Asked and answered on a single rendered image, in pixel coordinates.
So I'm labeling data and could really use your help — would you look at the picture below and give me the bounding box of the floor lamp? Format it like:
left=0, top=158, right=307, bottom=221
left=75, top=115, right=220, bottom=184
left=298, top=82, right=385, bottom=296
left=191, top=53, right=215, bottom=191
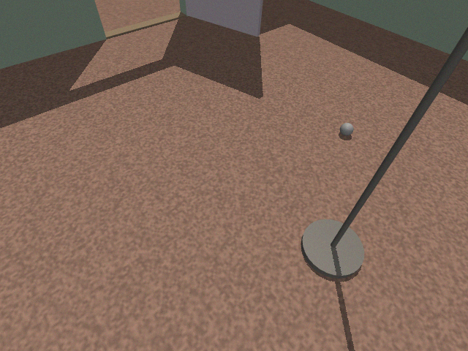
left=301, top=27, right=468, bottom=279

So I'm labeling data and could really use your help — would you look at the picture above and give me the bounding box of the ball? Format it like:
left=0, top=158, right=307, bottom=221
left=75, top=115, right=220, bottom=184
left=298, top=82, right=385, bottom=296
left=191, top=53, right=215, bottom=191
left=340, top=123, right=354, bottom=136

